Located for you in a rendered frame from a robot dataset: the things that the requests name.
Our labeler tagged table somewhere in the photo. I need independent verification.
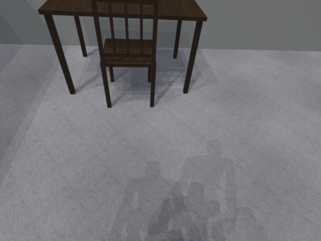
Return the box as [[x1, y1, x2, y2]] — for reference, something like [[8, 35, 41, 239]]
[[38, 0, 207, 94]]

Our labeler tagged chair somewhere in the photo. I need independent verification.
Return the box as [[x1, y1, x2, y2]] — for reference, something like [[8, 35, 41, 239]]
[[91, 0, 159, 108]]

